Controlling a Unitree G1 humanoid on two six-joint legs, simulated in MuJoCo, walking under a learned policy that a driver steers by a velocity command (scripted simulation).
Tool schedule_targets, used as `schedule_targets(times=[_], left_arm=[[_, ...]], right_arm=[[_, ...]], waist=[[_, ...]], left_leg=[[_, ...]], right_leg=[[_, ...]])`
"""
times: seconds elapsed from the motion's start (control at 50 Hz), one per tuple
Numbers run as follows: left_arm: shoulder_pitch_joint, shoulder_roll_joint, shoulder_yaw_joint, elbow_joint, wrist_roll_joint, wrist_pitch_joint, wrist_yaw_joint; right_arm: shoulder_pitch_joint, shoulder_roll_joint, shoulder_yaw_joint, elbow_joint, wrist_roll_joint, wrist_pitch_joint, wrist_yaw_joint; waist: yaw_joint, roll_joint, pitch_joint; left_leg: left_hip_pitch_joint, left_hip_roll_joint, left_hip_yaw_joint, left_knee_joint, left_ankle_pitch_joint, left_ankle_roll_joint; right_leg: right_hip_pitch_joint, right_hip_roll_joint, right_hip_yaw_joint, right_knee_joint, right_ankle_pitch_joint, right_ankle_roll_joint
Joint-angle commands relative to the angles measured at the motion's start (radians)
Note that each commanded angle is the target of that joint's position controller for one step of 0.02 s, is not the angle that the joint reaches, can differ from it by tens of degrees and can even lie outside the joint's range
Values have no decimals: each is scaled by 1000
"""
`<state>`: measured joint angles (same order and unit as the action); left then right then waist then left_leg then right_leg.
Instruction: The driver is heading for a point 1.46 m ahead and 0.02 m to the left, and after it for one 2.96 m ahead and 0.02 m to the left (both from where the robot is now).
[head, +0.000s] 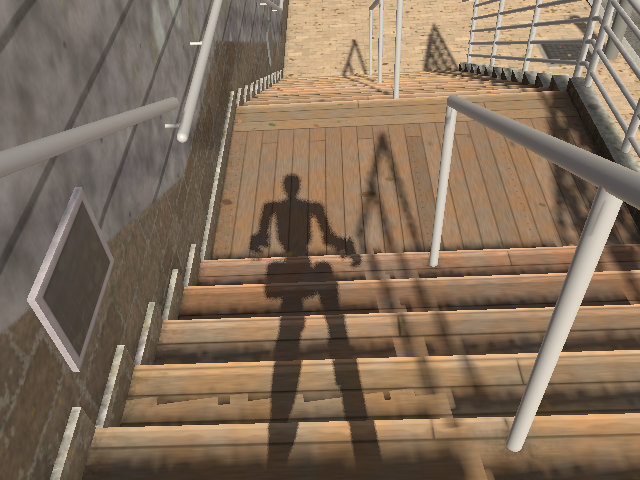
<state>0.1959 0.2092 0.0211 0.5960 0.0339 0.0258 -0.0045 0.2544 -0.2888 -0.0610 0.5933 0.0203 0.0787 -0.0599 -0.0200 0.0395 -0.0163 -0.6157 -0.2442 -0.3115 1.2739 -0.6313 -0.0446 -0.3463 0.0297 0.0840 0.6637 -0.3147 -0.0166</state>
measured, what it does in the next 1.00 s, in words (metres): steps on the spot: left foot 0.16 m higher, then right foot 0.16 m lower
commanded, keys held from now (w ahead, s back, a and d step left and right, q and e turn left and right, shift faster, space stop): q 0.20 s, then no key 0.20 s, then e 0.42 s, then w+e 0.18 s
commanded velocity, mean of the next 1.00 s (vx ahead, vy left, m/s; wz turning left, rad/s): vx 0.03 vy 0.00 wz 0.03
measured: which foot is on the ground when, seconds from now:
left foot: up 0.00-0.48, down 0.50-0.90, up 0.92-1.00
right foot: down 0.00-0.52, up 0.54-0.90, down 0.92-1.00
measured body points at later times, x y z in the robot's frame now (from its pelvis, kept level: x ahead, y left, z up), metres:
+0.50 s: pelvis -0.05 +0.05 +0.00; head -0.06 +0.07 +0.45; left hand -0.09 +0.33 -0.13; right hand +0.25 -0.05 -0.02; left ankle -0.12 +0.20 -0.55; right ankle +0.03 -0.12 -0.72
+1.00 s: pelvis -0.01 +0.07 -0.01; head +0.00 +0.04 +0.44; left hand +0.04 +0.37 -0.09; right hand +0.17 -0.17 -0.11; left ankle -0.07 +0.22 -0.50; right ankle +0.03 +0.03 -0.73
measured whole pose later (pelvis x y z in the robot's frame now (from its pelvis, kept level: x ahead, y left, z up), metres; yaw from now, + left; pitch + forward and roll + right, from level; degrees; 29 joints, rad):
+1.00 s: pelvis -0.01 +0.07 -0.01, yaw -2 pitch +1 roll +2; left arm 0.40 0.29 0.07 0.67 -0.01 0.03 -0.03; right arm 0.14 -0.24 -0.04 0.67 0.02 -0.03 -0.07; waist 0.07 0.05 -0.02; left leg -0.73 0.04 -0.01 1.83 -0.60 -0.01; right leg -0.42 0.11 0.02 0.66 -0.34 -0.13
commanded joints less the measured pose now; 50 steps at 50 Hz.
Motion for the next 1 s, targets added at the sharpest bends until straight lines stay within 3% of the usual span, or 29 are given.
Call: schedule_targets(times=[0.02,0.08,0.14,0.22,0.24,0.34,0.4,0.42,0.44,0.48,0.5,0.52,0.54,0.56,0.58,0.6,0.62,0.66,0.7,0.74,0.78,0.82,0.86,0.9,0.92,0.94,0.96,0.98,1.0], left_arm=[[57,68,3,-5,-10,9,30],[-49,105,-27,-8,-4,28,68],[50,106,-61,10,-16,33,102],[254,157,-42,29,-14,10,130],[279,169,-43,30,-5,2,133],[312,218,-6,20,-26,-4,139],[350,263,23,39,-28,-17,141],[336,255,24,41,-29,-16,140],[196,279,24,25,-28,2,121],[97,272,32,28,-63,14,101],[128,269,38,62,-93,7,80],[145,219,44,57,-88,11,72],[-200,200,52,-125,-70,-4,64],[-421,141,45,-213,-76,-55,51],[-320,54,25,-177,-94,-73,40],[-147,48,24,-86,-87,-67,44],[24,140,59,-9,-57,-52,55],[224,225,94,57,11,8,58],[233,191,74,-3,-11,52,56],[155,186,61,-53,-29,69,49],[-12,165,54,-109,-35,60,11],[-33,154,55,-93,-50,30,-27],[67,130,58,-52,-76,2,-49],[353,135,81,57,-76,7,-51],[523,153,86,110,-50,-3,-43],[501,161,59,100,-26,-11,-33],[392,183,58,55,-28,2,-22],[329,196,63,26,-38,6,-22],[287,392,127,64,-51,12,-6]], right_arm=[[-75,-79,-22,-104,-23,-3,-14],[43,-24,4,-109,-30,35,-5],[8,-7,29,-163,-21,52,-10],[-95,1,44,-216,-19,28,-14],[-159,16,49,-239,-2,25,-11],[-220,23,53,-244,-11,-3,-8],[-308,67,83,-271,-10,-35,8],[-304,70,87,-261,-10,-47,17],[-251,108,109,-242,-3,-54,32],[-80,97,101,-159,21,-62,55],[45,109,94,-95,-2,-60,68],[173,13,70,-25,-19,-58,70],[270,-290,-12,27,-6,-70,27],[231,-332,-34,21,16,-120,14],[19,-258,-23,-17,28,-134,9],[-108,-107,15,-49,8,-129,4],[-185,-4,43,-55,-25,-105,-2],[-326,60,73,-73,-51,-74,4],[-391,8,73,-81,-8,-72,-22],[-284,-31,53,-44,19,-76,-46],[-97,-58,34,16,10,-92,-62],[-39,-61,12,64,5,-97,-68],[-40,-42,11,106,5,-94,-61],[-109,0,15,117,-12,-104,-41],[-182,41,21,81,-30,-111,-21],[-153,85,28,1,-21,-122,-6],[-58,70,29,-38,-11,-128,5],[-27,44,22,-36,-4,-134,11],[-25,53,31,-80,37,-141,13]], waist=[[19,-314,145],[-75,-197,76],[-33,-104,44],[77,-123,-32],[91,-139,-34],[133,-140,-24],[173,-247,-43],[167,-207,-60],[66,-158,-94],[-28,-265,-124],[-82,-288,-101],[-132,32,29],[-240,558,329],[-273,581,456],[-114,559,397],[-21,476,306],[56,391,172],[198,187,-16],[255,72,-57],[183,11,-38],[50,-34,-3],[7,20,-23],[45,13,-17],[195,-111,-50],[278,-278,-49],[168,-376,-10],[58,-347,-52],[18,-235,-60],[-41,-283,-115]], left_leg=[[-563,44,131,582,87,-48],[-339,28,235,970,281,-93],[-377,45,254,1129,383,-133],[-493,105,216,1130,334,-134],[-513,123,170,1097,303,-124],[-499,170,137,898,252,-118],[-549,234,66,907,-17,-73],[-500,251,71,803,-28,-54],[-211,285,239,473,-105,-21],[274,297,308,138,102,23],[483,264,343,40,24,45],[378,311,193,-229,174,115],[184,430,-271,-893,-19,156],[93,446,-511,-1083,-240,189],[126,481,-502,-966,-355,232],[83,485,-414,-804,-337,232],[49,488,-265,-618,-234,211],[-233,438,50,-486,-14,170],[-200,436,110,-480,89,127],[19,436,137,-439,104,93],[289,448,159,-382,107,95],[397,451,233,-340,146,99],[260,432,314,-292,184,114],[31,328,460,81,111,90],[-181,219,507,478,-74,58],[-399,220,366,749,-50,32],[-491,240,262,745,9,35],[-520,266,238,728,59,30],[-653,286,189,619,141,34]], right_leg=[[133,-275,320,-343,-60,-180],[-141,-202,118,-315,205,-150],[-88,-228,62,-255,223,-178],[200,-297,125,-216,300,-208],[249,-319,162,-214,363,-221],[295,-377,217,-187,464,-277],[352,-424,258,-188,633,-267],[333,-413,251,-163,662,-260],[162,-317,99,-227,654,-212],[-127,-247,-12,-261,518,-133],[-255,-203,-53,-267,384,-111],[-334,-94,-148,-2,100,-9],[-706,92,-104,384,-423,1],[-974,181,205,552,-476,-41],[-1115,179,292,603,-377,-46],[-1035,160,290,602,-206,-25],[-859,148,247,647,14,-4],[-344,186,16,824,374,48],[-199,125,-49,791,465,86],[-249,48,-11,523,497,81],[-393,-27,37,166,561,56],[-317,-91,8,-104,616,29],[-53,-56,-108,-249,661,12],[319,-4,-185,-233,629,-86],[451,-25,-114,-143,561,-150],[439,-75,34,52,660,-168],[395,-138,271,-46,511,-186],[327,-198,393,-134,369,-182],[332,-363,808,-362,-394,-279]])
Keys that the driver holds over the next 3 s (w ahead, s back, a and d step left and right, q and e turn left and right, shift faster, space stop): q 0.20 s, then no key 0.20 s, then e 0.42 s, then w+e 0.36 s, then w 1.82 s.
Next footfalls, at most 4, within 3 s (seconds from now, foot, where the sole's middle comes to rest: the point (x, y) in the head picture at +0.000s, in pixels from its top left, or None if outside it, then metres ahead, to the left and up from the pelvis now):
0.50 left None -0.08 0.21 -0.59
0.92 right None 0.07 0.03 -0.76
1.62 left None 0.39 0.27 -0.92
2.20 right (355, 473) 0.71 -0.01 -1.09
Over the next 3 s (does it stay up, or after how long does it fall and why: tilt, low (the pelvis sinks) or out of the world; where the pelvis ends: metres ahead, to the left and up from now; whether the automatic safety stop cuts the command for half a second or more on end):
stays up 1.05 0.08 -0.49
